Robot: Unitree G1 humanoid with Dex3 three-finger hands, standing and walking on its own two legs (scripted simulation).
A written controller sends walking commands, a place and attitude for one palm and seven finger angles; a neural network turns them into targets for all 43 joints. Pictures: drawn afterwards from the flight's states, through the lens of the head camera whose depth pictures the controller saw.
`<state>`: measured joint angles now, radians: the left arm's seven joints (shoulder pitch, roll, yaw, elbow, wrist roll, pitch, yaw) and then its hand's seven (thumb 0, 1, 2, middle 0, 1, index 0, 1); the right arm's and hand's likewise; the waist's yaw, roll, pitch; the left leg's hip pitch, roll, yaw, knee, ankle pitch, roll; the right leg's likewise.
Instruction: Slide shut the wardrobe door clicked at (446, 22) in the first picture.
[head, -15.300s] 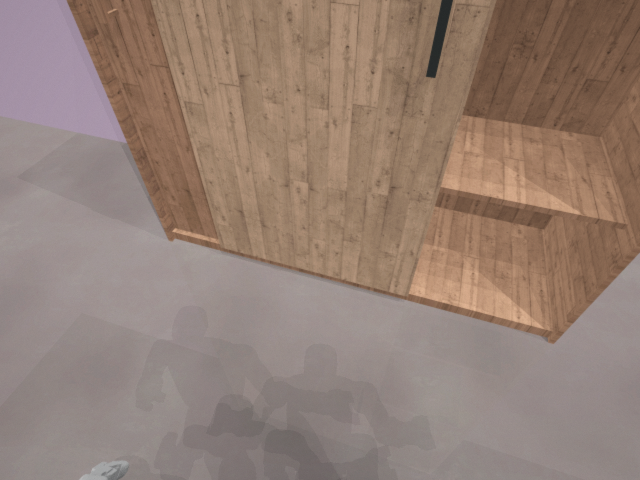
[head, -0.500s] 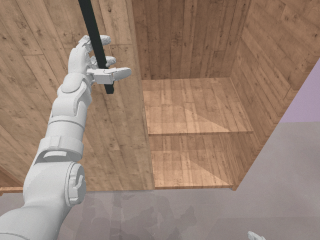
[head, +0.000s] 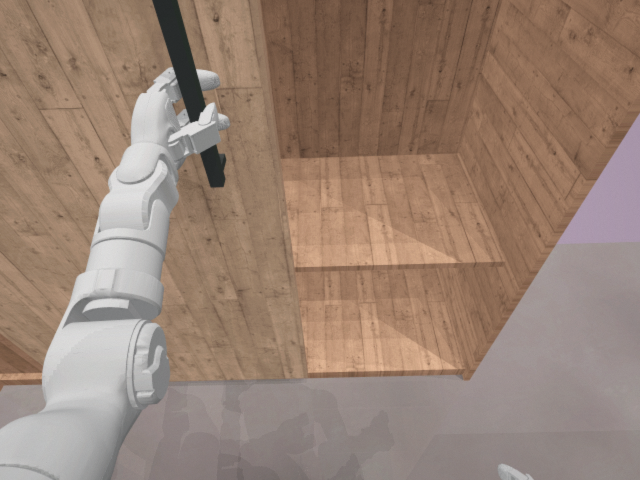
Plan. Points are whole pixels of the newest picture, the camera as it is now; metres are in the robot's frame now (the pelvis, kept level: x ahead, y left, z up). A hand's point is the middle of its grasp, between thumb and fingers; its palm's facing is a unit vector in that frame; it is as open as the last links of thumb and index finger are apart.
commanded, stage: grip the handle and tug to test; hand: left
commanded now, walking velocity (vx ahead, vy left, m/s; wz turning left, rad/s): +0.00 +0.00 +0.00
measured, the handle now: (197, 90) +0.52 +0.16 +0.25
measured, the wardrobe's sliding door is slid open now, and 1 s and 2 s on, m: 0.50 0.50 0.49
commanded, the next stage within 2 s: tug the door sideways, standing still in 0.60 s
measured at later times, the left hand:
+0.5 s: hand (213, 130) +0.46 +0.13 +0.23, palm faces +0.04 -1.00 +0.01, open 5.9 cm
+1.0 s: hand (218, 122) +0.48 +0.13 +0.23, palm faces +0.09 -1.00 +0.00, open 5.3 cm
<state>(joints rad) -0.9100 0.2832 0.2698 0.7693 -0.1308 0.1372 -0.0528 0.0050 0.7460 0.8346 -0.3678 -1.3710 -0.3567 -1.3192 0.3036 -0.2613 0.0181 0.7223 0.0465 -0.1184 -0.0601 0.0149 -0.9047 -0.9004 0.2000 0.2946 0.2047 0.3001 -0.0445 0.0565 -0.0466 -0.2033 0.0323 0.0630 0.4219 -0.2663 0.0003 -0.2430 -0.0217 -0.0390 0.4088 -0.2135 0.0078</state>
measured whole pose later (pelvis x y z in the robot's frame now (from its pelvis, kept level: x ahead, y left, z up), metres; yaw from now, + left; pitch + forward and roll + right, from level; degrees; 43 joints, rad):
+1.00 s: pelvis +0.06 +0.00 +0.00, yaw +2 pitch +4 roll +0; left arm -0.72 0.15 0.18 0.31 -0.15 0.39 0.03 0.00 0.79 0.86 -0.40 -1.40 -0.39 -1.38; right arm 0.15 -0.25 0.01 0.69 0.03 -0.05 -0.05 0.02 -0.91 -0.90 0.20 0.29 0.20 0.30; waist 0.04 0.07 -0.07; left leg -0.16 0.02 0.00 0.44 -0.27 0.01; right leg -0.18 -0.03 -0.08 0.42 -0.25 0.00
